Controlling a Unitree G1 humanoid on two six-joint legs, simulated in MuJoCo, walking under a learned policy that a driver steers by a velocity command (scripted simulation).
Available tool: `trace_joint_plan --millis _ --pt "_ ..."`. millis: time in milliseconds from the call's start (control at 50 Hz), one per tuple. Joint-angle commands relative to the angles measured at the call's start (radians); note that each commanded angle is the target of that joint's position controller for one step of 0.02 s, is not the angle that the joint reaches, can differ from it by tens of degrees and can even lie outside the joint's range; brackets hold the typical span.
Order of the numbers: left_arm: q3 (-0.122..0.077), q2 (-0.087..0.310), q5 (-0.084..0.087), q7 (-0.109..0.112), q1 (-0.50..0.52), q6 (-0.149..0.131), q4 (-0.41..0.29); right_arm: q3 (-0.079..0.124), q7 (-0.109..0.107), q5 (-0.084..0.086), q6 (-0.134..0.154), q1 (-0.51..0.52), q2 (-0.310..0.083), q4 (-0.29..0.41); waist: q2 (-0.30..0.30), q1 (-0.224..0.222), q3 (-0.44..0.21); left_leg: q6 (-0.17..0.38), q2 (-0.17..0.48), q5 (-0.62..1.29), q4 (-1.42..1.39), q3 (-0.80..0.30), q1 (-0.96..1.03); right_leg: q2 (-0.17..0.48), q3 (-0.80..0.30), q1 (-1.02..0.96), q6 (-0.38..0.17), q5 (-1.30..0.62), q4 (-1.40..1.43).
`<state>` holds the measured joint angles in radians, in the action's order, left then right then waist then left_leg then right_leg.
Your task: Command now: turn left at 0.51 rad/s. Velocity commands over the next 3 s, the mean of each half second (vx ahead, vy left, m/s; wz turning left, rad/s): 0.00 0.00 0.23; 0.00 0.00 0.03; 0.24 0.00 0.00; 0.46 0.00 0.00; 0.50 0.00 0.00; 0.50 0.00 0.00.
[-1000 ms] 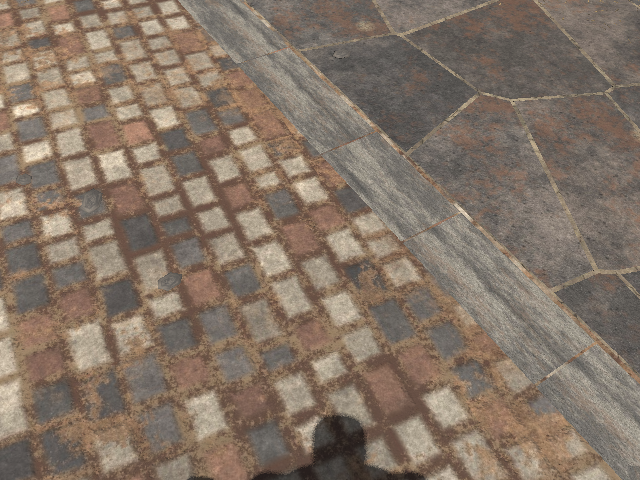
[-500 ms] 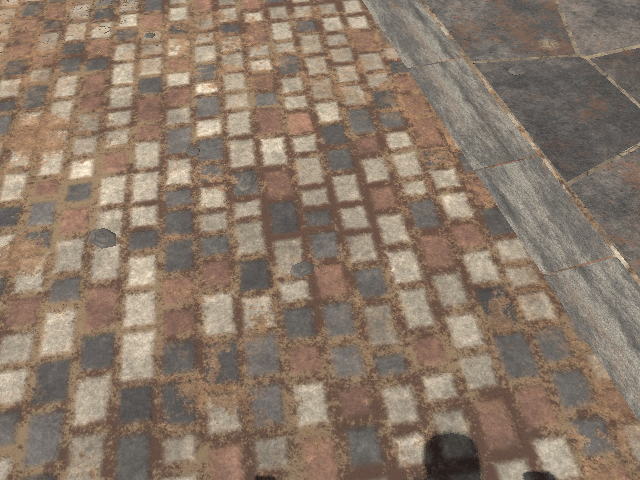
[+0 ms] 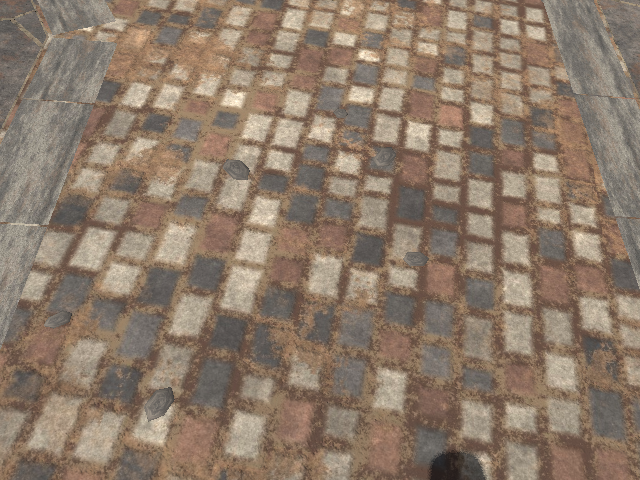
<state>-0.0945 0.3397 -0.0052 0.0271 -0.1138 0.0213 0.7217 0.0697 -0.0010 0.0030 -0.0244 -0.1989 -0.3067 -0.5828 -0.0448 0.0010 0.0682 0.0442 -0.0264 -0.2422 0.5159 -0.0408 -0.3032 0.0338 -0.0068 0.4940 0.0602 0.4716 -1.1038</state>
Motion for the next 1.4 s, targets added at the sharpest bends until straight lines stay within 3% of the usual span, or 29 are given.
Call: trace_joint_plan --millis 20,120,220,280,300,320,340,360,380,400,460,640,1060,1100,1120,1140,1160,1200,1260,1320,1360,1380,1400 --pt "-0.024 0.091 0.001 0.003 -0.006 -0.013 -0.06 0.035 -0.021 -0.001 0.016 0.048 -0.15 0.071 0.185 -0.014 -0.162 0.18 0.229 0.43 -0.17 -0.251 0.181 -0.002 -0.043 0.089 0.017 -0.103 -0.065" --pt "-0.003 0.05 0.007 -0.002 0.014 -0.008 -0.06 0.025 -0.028 -0.01 0.015 0.037 -0.137 0.047 0.185 0.012 -0.155 0.18 0.214 0.329 -0.171 -0.246 0.19 0.005 -0.04 0.022 0.033 -0.135 0.168" --pt "0.003 0.054 0.012 -0.011 0.017 -0.015 -0.066 0.018 -0.012 -0.016 0.009 0.051 -0.139 0.024 0.194 0.033 -0.112 0.193 0.215 0.201 -0.167 -0.295 0.11 0.001 -0.029 -0.108 0.016 -0.086 0.36" --pt "0.009 0.035 0.012 -0.019 -0.023 -0.026 -0.056 0.002 -0.005 -0.006 0.009 0.082 -0.107 0.007 0.173 -0.001 -0.113 0.169 0.194 0.215 -0.129 -0.31 0.089 -0.009 -0.016 -0.22 -0.005 -0.173 0.562" --pt "0.016 0.022 0.002 -0.024 -0.049 -0.033 -0.048 -0.007 -0.004 -0.002 0.01 0.08 -0.087 -0.003 0.15 -0.026 -0.116 0.136 0.171 0.207 -0.117 -0.297 0.064 -0.008 -0.014 -0.306 -0.02 -0.316 0.707" --pt "0.016 0.045 -0.014 -0.023 -0.062 -0.039 -0.049 -0.016 -0.005 -0.012 0.018 0.043 -0.062 -0.017 0.107 -0.015 -0.14 0.082 0.136 0.154 -0.097 -0.276 0.029 0.047 -0.072 -0.401 -0.041 -0.463 0.734" --pt "0.003 0.122 -0.022 -0.019 -0.061 -0.04 -0.061 -0.014 -0.001 -0.03 0.028 -0.012 -0.062 -0.025 -0.023 0.037 -0.156 0.031 0.056 0.042 -0.028 -0.197 -0.007 0.146 -0.148 -0.44 -0.089 -0.648 0.693" --pt "0.009 0.1 -0.016 -0.023 -0.018 -0.04 -0.046 -0.014 -0.002 -0.028 0.03 -0.034 -0.048 -0.034 -0.122 0.071 -0.159 -0.012 0.01 -0.038 -0.049 -0.114 0.06 0.161 -0.174 -0.331 -0.153 -0.504 0.701" --pt "0.023 0.045 -0.012 -0.029 0.017 -0.043 -0.063 -0.011 -0.005 -0.034 0.028 0.009 -0.075 -0.043 -0.091 0.042 -0.129 -0.032 0.017 -0.011 -0.055 -0.112 0.099 0.125 -0.158 -0.28 -0.148 -0.364 0.723" --pt "0.026 0.037 -0.013 -0.03 0.017 -0.048 -0.06 -0.005 -0.008 -0.028 0.022 0.049 -0.086 -0.039 -0.076 0.023 -0.11 -0.027 0.016 0.018 -0.048 -0.113 0.095 0.095 -0.13 -0.266 -0.12 -0.304 0.721" --pt "0.031 0.045 -0.012 -0.027 -0.021 -0.065 -0.051 -0.005 -0.012 -0.02 0.006 0.05 -0.068 -0.045 -0.038 0.007 -0.092 -0.007 0.029 0.097 -0.052 -0.136 0.089 0.063 -0.094 -0.269 -0.087 -0.298 0.7" --pt "0.048 0.026 -0.006 -0.018 -0.046 -0.057 -0.046 -0.002 -0.02 -0.015 0.013 0.013 -0.046 -0.101 0.053 -0.006 -0.088 -0.023 0.036 0.166 -0.057 -0.144 0.09 0.037 -0.071 -0.295 -0.093 -0.329 0.667" --pt "0.063 0.02 -0.002 -0.021 -0.086 -0.063 0.066 0.005 -0.049 -0.011 0.005 -0.016 -0.045 -0.246 0.041 -0.001 -0.06 -0.052 0.041 0.207 -0.074 -0.133 0.154 0.019 -0.07 -0.279 -0.104 -0.322 0.719" --pt "0.06 0.032 0.002 -0.016 -0.108 -0.058 0.089 0.003 -0.051 -0.005 0.004 -0.034 -0.031 -0.274 0.01 -0.005 -0.063 -0.049 -0.002 -0.004 -0.045 -0.082 0.13 0.015 -0.089 -0.282 -0.124 -0.057 0.762" --pt "0.049 0.067 0.009 -0.011 -0.121 -0.053 0.094 0.005 -0.051 0.001 0.009 -0.028 -0.033 -0.276 -0.037 -0.017 -0.03 -0.046 -0.037 -0.155 0.021 -0.034 0.053 0.045 -0.152 -0.283 -0.162 0.131 0.804" --pt "0.041 0.094 0.015 -0.006 -0.153 -0.051 0.104 0.004 -0.048 0.005 0.021 0.002 -0.03 -0.261 -0.091 -0.033 0.01 -0.046 -0.044 -0.218 0.106 0.004 -0.054 0.136 -0.284 -0.298 -0.219 0.292 0.879" --pt "0.032 0.124 0.021 0.0 -0.17 -0.053 0.109 0.002 -0.042 0.012 0.041 0.045 -0.032 -0.236 -0.123 -0.042 0.065 -0.041 -0.01 -0.216 0.184 0.023 -0.143 0.245 -0.422 -0.293 -0.281 0.368 0.952" --pt "0.024 0.133 0.011 0.008 -0.204 -0.069 0.118 0.006 -0.026 0.024 0.076 0.101 -0.047 -0.214 -0.099 -0.064 0.108 -0.03 0.067 -0.259 0.339 -0.022 -0.29 0.331 -0.527 -0.34 -0.339 0.266 0.997" --pt "0.023 0.114 0.029 0.002 -0.171 -0.076 0.101 0.002 0.0 0.026 0.105 0.085 -0.036 -0.229 -0.055 -0.046 0.05 -0.019 0.1 -0.218 0.241 0.006 -0.272 0.261 -0.372 -0.425 -0.287 0.059 0.98" --pt "0.015 0.133 0.04 -0.006 -0.152 -0.065 0.101 -0.004 0.016 0.02 0.118 0.032 -0.013 -0.266 -0.058 -0.008 -0.007 -0.038 0.037 -0.013 0.035 0.096 0.019 0.163 -0.194 -0.297 -0.253 -0.086 0.929" --pt "0.024 0.106 0.036 -0.012 -0.162 -0.06 0.105 0.01 0.014 0.024 0.112 -0.093 -0.037 -0.323 -0.04 0.047 -0.044 -0.046 -0.01 0.066 -0.031 0.13 0.241 0.129 -0.149 -0.176 -0.228 -0.074 0.831" --pt "0.039 0.065 0.028 -0.016 -0.158 -0.064 0.104 0.022 0.006 0.032 0.109 -0.173 -0.063 -0.342 -0.021 0.09 -0.067 -0.027 0.015 0.032 -0.059 0.085 0.353 0.099 -0.113 -0.107 -0.194 -0.089 0.725" --pt "0.066 -0.017 0.008 -0.025 -0.131 -0.073 0.08 0.04 -0.007 0.028 0.11 -0.282 -0.139 -0.354 0.166 0.135 -0.1 0.043 0.216 -0.119 -0.189 -0.201 0.456 0.009 -0.006 0.015 -0.12 -0.072 0.38"
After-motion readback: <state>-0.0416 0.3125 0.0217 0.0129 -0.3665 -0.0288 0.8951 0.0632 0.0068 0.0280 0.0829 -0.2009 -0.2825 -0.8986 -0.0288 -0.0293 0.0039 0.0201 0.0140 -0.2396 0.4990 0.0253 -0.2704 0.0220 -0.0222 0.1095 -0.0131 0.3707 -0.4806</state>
